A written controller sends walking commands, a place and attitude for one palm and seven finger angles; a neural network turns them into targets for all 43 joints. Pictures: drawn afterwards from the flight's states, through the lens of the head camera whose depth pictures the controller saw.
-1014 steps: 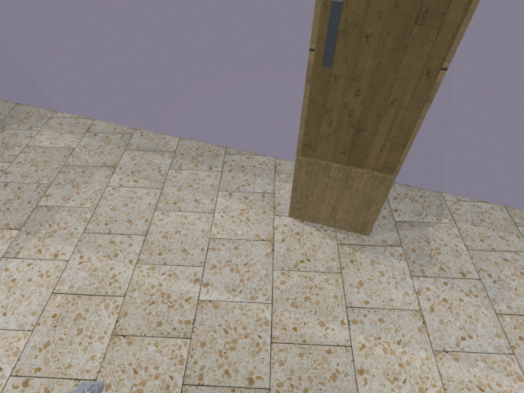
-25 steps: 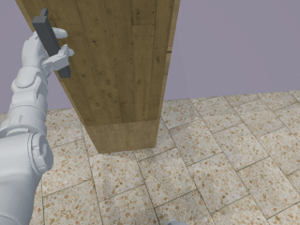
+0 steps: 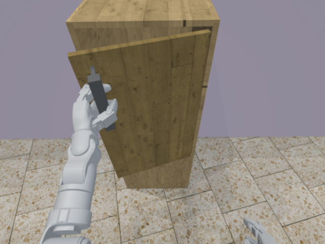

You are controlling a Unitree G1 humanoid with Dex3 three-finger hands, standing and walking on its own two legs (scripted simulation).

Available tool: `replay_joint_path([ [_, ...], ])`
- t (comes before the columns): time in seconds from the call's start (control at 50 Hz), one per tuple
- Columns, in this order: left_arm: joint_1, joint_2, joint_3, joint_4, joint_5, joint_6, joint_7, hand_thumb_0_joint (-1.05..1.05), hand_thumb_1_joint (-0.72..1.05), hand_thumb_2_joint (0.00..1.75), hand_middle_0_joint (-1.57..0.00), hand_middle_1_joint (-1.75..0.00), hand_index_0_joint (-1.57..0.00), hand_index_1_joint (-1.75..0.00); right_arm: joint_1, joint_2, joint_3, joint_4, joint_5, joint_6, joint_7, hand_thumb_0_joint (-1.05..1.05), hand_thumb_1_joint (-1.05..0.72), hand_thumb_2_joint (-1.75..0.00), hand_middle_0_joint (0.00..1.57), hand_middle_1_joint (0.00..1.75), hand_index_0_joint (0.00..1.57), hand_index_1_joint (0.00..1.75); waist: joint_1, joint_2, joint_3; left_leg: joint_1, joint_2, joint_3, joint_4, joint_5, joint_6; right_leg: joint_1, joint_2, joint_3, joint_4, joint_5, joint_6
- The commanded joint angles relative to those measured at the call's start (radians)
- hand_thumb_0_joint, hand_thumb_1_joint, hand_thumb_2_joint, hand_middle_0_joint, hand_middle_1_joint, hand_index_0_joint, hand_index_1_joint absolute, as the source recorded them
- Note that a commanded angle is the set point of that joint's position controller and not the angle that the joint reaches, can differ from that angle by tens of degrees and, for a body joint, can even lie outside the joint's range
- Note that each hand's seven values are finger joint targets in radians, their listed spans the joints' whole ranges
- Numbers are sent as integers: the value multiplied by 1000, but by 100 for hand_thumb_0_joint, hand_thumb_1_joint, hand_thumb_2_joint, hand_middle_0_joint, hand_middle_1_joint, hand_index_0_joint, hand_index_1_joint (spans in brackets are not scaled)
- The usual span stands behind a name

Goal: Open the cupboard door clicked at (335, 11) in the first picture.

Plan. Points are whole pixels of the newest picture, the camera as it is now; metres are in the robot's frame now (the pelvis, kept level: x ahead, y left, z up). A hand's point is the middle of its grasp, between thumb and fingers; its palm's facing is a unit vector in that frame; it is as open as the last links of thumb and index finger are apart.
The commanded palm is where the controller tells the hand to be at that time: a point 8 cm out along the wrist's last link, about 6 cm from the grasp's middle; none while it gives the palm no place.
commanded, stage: pull the door open along its arc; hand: left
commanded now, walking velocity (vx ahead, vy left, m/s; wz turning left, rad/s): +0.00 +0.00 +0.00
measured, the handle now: (101, 99) +0.43 +0.17 +0.14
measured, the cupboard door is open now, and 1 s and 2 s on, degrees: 18 47 49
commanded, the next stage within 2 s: open thumb and fingers to let go in 0.52 s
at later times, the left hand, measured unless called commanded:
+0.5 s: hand (150, 151) +0.28 +0.04 +0.14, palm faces +0.32 -0.95 -0.02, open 6.6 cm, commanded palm +0.21 +0.07 +0.14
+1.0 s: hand (149, 150) +0.28 +0.04 +0.15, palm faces +0.37 -0.93 -0.01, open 9.7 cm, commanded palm +0.23 +0.07 +0.14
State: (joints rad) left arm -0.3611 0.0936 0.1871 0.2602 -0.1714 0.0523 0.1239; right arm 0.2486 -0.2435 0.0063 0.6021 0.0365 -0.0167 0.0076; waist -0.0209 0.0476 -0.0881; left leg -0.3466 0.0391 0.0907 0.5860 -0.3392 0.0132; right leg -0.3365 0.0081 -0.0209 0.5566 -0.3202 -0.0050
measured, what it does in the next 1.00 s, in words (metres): stands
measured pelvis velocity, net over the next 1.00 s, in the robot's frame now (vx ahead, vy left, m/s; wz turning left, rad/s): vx -0.03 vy -0.04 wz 0.08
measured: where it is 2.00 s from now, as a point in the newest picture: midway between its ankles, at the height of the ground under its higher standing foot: outside the picture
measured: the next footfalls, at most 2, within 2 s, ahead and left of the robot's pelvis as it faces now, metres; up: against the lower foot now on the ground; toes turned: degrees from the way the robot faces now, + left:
none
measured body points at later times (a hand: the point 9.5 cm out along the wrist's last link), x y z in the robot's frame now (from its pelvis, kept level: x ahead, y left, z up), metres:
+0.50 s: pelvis +0.00 -0.03 +0.00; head -0.02 -0.06 +0.45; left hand +0.26 +0.09 +0.15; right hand +0.21 -0.21 -0.09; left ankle -0.03 +0.10 -0.73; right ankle -0.03 -0.12 -0.73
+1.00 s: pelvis -0.03 -0.04 +0.01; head -0.05 -0.06 +0.45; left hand +0.25 +0.09 +0.15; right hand +0.19 -0.22 -0.09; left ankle -0.03 +0.10 -0.73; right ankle -0.03 -0.12 -0.73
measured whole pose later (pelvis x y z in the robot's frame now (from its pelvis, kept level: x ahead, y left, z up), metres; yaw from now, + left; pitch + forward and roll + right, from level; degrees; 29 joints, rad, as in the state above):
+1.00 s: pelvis -0.03 -0.04 +0.01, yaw +5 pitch -4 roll +0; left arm -0.08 -0.11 -0.25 -0.09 0.01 0.26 0.56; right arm 0.10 -0.18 0.03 0.65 -0.03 0.09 0.00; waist 0.02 0.07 -0.01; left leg -0.19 0.04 0.00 0.52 -0.27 -0.03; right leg -0.15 0.02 -0.11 0.50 -0.29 -0.05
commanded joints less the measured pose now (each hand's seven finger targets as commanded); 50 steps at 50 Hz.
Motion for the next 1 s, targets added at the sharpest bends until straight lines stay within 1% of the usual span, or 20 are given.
replay_joint_path([
  [0.0,-154,39,-34,-443,89,48,250,0,90,90,-40,-135,-40,-135,-117,-74,-34,-141,-32,-17,3,0,-90,-90,20,30,20,30,68,-80,-293,185,-10,-54,-34,558,-7,211,1,-42,-15,548,-13],
  [0.04,-118,-55,-117,-517,124,105,334,0,90,90,-40,-135,-40,-135,-160,-58,-30,-143,-43,3,0,0,-90,-90,20,30,20,30,61,-64,-273,198,-12,-54,-43,527,-11,218,-7,-40,-30,539,-15],
  [0.1,-96,-142,-228,-578,169,153,402,0,90,90,-40,-135,-40,-135,-194,-47,-29,-135,-62,28,-9,0,-90,-90,20,30,20,30,40,-126,-242,223,-14,-65,-43,492,-8,231,-13,-39,-56,535,-17],
  [0.16,-48,-214,-328,-643,206,167,415,0,90,90,-40,-135,-40,-135,-222,-26,-23,-136,-68,52,-9,0,-90,-90,20,30,20,30,40,-94,-219,247,-21,-68,-43,497,-9,236,-20,-34,-59,568,-22],
  [0.2,-19,-239,-376,-659,231,169,417,0,90,90,-40,-135,-40,-135,-234,-19,-21,-134,-70,67,-8,0,-90,-90,20,30,20,30,37,-122,-198,248,-19,-77,-42,493,-7,240,-24,-27,-69,572,-24],
  [0.26,57,-284,-433,-713,242,172,419,0,90,90,-40,-135,-40,-135,-259,-3,-14,-143,-70,81,2,0,-90,-90,20,30,20,30,43,-80,-185,254,-25,-83,-39,491,-8,243,-29,-24,-63,584,-27],
  [0.4,298,-334,-504,-802,213,187,413,0,90,90,-40,-135,-40,-135,-307,10,-6,-166,-65,85,30,0,-90,-90,20,30,20,30,64,-108,-148,220,-28,-95,-23,440,-7,247,-37,-30,-66,591,-19],
  [0.46,405,-339,-514,-884,200,197,425,0,90,90,-40,-135,-40,-135,-319,14,-6,-177,-62,89,48,0,-90,-90,20,30,20,30,76,-103,-166,213,-31,-89,-14,432,-9,262,-41,-28,-61,605,-17],
  [0.5,380,-318,-492,-861,197,204,436,0,90,90,-40,-135,-40,-135,-334,11,-2,-169,-63,91,47,0,-90,-90,20,30,20,30,76,-141,-132,195,-35,-91,-15,389,-7,241,-44,-18,-84,558,-12],
  [0.56,251,-289,-443,-799,196,202,468,0,90,90,-40,-135,-40,-135,-352,6,1,-147,-69,79,31,0,-90,-90,20,30,20,30,72,-158,-98,185,-50,-88,-11,324,-3,202,-53,8,-128,444,-4],
  [0.58,201,-279,-430,-772,197,198,477,0,90,90,-40,-135,-40,-135,-354,5,2,-136,-70,75,25,0,-90,-90,20,30,20,30,67,-176,-83,182,-53,-90,-12,305,0,189,-57,19,-149,400,-2],
  [0.6,97,-238,-393,-735,200,190,484,0,90,90,-40,-135,-40,-135,-355,4,3,-119,-66,73,13,0,-90,-90,20,30,20,30,60,-165,-72,182,-59,-91,-19,285,1,179,-58,29,-170,334,-5],
  [0.62,82,-247,-394,-716,202,185,487,0,83,87,-40,-134,-40,-134,-362,6,-2,-119,-70,66,8,0,-90,-90,20,30,20,30,69,-149,-77,193,-59,-88,-17,270,2,171,-62,38,-182,294,-4],
  [0.66,76,-268,-405,-670,207,175,488,0,69,81,-38,-133,-38,-133,-348,7,-1,-112,-73,60,1,0,-90,-90,20,30,20,30,66,-173,-91,198,-62,-91,-27,273,4,185,-66,40,-185,294,-3],
  [0.68,70,-277,-411,-656,208,172,485,0,62,78,-38,-132,-38,-132,-346,9,0,-112,-71,59,-1,0,-90,-90,20,30,20,30,68,-155,-94,200,-62,-92,-31,274,3,190,-68,42,-185,304,-3],
  [0.74,48,-294,-427,-637,210,154,473,0,41,69,-36,-130,-36,-130,-331,9,-4,-114,-71,53,-5,0,-90,-90,20,30,20,30,66,-169,-112,216,-60,-93,-48,281,5,203,-64,30,-181,314,-2],
  [0.8,56,-272,-410,-618,211,143,455,0,20,60,-35,-127,-35,-127,-322,8,-6,-114,-69,59,-10,0,-90,-90,20,30,20,30,67,-167,-114,218,-57,-92,-61,293,5,222,-65,30,-182,352,-2],
  [0.84,23,-279,-414,-625,209,135,452,0,6,54,-34,-126,-34,-126,-322,10,-3,-118,-69,61,-12,0,-90,-90,20,30,20,30,64,-142,-122,229,-57,-89,-66,285,5,216,-62,25,-183,324,-6],
  [0.88,12,-289,-423,-601,210,135,449,0,-8,48,-33,-124,-33,-124,-322,9,-2,-117,-70,61,-13,0,-90,-90,20,30,20,30,58,-159,-97,225,-58,-88,-66,275,7,201,-60,22,-194,291,-7],
  [0.98,-32,-295,-425,-573,215,131,457,0,-43,33,-30,-121,-30,-121,-334,11,-3,-114,-67,62,-13,0,-90,-90,20,30,20,30,60,-124,-83,232,-54,-88,-75,250,4,175,-51,12,-204,189,-21],
])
